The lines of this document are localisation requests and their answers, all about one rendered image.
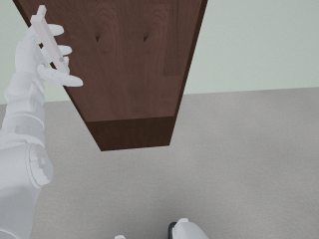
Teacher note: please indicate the cupboard door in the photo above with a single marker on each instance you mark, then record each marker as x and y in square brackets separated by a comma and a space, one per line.
[130, 54]

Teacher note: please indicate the left robot upper arm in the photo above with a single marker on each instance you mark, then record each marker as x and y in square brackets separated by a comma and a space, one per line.
[24, 170]

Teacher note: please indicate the left robot hand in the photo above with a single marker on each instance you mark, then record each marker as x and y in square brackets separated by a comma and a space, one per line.
[29, 58]

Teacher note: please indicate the robot left forearm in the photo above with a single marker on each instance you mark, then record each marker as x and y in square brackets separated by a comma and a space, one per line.
[24, 120]

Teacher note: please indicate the robot right thigh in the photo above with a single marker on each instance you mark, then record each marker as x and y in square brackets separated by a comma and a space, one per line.
[187, 230]

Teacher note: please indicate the right robot shin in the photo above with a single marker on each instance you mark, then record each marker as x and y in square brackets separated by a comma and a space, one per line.
[182, 220]

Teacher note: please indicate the handle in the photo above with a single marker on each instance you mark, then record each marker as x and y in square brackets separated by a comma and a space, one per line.
[45, 35]

